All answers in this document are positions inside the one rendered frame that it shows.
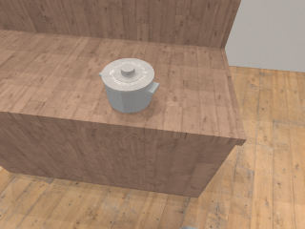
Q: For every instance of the lid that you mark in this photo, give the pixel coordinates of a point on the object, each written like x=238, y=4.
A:
x=142, y=77

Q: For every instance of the pot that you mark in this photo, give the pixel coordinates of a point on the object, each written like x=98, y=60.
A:
x=131, y=102

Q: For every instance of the knob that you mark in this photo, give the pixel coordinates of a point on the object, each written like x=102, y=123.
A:
x=127, y=69

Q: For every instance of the table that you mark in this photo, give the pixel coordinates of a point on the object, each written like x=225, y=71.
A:
x=56, y=120

